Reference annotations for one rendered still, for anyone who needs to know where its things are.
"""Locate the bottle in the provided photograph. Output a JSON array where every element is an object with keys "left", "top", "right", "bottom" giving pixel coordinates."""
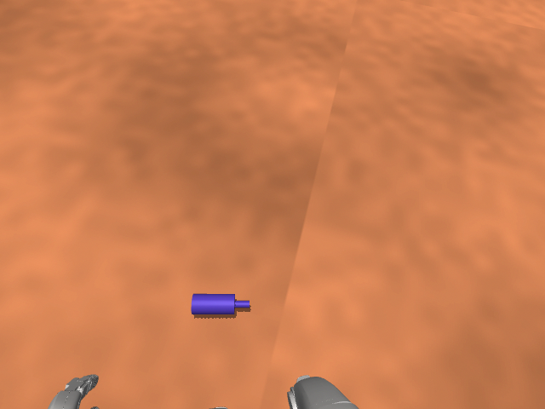
[{"left": 192, "top": 294, "right": 250, "bottom": 314}]

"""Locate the left robot hand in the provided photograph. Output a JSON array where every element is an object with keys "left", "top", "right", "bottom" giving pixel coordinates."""
[{"left": 48, "top": 374, "right": 100, "bottom": 409}]

